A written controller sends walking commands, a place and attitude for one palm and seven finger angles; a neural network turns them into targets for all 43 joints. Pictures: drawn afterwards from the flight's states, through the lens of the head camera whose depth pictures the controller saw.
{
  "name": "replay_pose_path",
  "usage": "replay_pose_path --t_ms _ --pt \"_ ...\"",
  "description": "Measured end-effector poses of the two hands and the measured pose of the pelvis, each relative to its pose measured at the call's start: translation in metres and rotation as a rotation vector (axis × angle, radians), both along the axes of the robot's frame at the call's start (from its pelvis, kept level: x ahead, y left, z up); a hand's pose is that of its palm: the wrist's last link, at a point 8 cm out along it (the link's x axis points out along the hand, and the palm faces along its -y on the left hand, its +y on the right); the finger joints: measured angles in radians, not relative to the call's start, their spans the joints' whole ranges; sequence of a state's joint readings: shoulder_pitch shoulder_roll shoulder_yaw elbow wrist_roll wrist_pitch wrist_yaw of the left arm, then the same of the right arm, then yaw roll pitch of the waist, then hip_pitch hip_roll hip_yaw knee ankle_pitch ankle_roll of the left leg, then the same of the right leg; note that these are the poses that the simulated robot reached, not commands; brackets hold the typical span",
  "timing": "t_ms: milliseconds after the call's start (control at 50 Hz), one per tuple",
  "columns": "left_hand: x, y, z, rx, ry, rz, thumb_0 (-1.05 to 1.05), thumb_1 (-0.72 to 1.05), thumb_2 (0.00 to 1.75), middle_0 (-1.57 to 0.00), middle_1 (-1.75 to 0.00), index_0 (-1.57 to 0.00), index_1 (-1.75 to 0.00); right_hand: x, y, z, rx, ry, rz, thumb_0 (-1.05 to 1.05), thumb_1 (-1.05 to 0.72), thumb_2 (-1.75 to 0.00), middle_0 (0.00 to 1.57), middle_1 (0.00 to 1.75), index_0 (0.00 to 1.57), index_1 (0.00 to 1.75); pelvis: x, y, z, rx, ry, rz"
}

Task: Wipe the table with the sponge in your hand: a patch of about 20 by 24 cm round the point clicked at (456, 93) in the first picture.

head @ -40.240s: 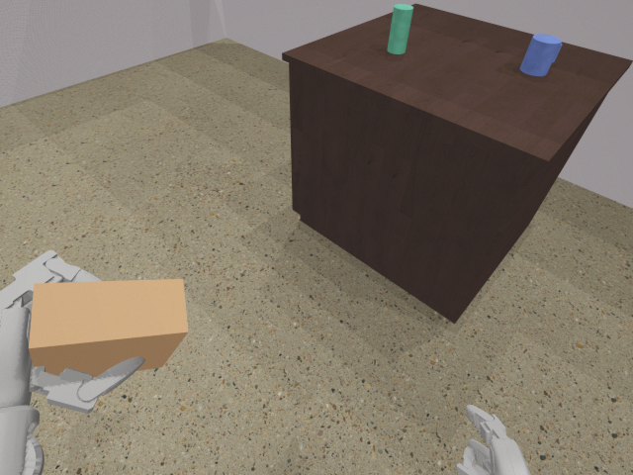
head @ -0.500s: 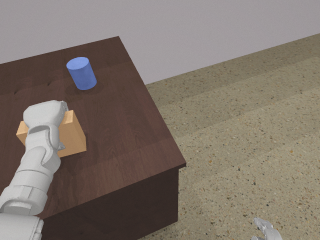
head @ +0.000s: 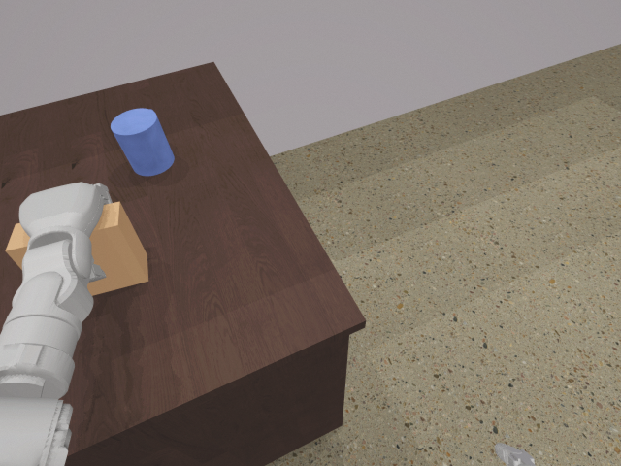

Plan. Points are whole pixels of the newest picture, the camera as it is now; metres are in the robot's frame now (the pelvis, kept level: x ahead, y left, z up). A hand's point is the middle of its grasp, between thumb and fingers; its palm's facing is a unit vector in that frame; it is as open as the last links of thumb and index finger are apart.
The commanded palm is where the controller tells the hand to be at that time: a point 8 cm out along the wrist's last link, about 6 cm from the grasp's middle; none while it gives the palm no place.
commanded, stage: slide back across to the first lane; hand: left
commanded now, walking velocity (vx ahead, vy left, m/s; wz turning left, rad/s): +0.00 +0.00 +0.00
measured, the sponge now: (92, 263) +0.36 +0.35 +0.04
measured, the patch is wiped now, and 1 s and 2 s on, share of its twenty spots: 1.00 1.00 1.00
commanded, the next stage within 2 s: wipe back along the first lane in 0.48 s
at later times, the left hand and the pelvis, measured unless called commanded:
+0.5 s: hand (27, 266) +0.32 +0.39 +0.09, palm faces -0.10 -0.01 -1.00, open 9.8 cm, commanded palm +0.30 +0.40 +0.14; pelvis +0.01 +0.01 +0.00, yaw +1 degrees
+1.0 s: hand (11, 294) +0.29 +0.39 +0.08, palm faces -0.05 -0.01 -1.00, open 9.8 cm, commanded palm +0.26 +0.38 +0.13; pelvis +0.01 +0.01 +0.00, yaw +1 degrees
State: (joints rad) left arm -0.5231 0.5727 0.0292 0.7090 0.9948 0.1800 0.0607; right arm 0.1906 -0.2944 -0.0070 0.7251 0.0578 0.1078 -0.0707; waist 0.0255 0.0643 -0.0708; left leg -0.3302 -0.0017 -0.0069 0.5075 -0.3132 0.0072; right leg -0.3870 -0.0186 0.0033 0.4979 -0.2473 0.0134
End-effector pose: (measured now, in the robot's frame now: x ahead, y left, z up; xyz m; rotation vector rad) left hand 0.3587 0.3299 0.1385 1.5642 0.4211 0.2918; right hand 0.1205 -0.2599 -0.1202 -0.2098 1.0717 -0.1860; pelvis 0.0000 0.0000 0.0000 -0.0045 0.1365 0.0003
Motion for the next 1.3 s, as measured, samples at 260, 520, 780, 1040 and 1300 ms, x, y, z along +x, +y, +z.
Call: replay_pose_path --t_ms 260,520,780,1040,1300 --pt "-0.031 0.032 0.003 -0.008 -0.028 0.075 0.00 -0.52 1.12 -0.74 -1.39 -0.77 -1.42 0.031 0.015 0.008 0.008 -0.040 0.044 0.01 -0.91 -0.90 0.21 0.30 0.20 0.30 0.010 0.009 0.004 -0.004 -0.035 0.005" --pt "-0.048 0.053 0.004 -0.007 0.016 0.062 -0.01 -0.52 1.12 -0.74 -1.39 -0.77 -1.42 0.068 0.027 0.019 -0.016 -0.098 0.115 0.01 -0.91 -0.89 0.21 0.30 0.20 0.30 0.013 0.012 0.004 -0.009 -0.034 0.027" --pt "-0.064 0.064 0.004 0.002 0.009 0.063 -0.01 -0.51 1.12 -0.73 -1.39 -0.77 -1.42 0.045 0.021 0.010 -0.006 -0.034 0.084 0.01 -0.90 -0.89 0.21 0.30 0.20 0.30 0.013 0.014 0.004 -0.013 -0.024 0.022" --pt "-0.091 0.051 -0.001 -0.009 -0.033 0.077 -0.01 -0.50 1.11 -0.71 -1.42 -0.75 -1.45 0.046 0.026 0.012 0.006 -0.069 0.092 0.01 -0.91 -0.90 0.21 0.30 0.20 0.30 0.006 0.014 0.004 -0.009 -0.053 0.024" --pt "-0.107 0.040 -0.001 -0.010 -0.039 0.082 -0.02 -0.49 1.11 -0.70 -1.43 -0.74 -1.46 0.072 0.036 0.022 0.025 -0.161 0.138 0.01 -0.91 -0.90 0.21 0.30 0.20 0.30 0.004 0.011 0.004 -0.006 -0.070 0.023"
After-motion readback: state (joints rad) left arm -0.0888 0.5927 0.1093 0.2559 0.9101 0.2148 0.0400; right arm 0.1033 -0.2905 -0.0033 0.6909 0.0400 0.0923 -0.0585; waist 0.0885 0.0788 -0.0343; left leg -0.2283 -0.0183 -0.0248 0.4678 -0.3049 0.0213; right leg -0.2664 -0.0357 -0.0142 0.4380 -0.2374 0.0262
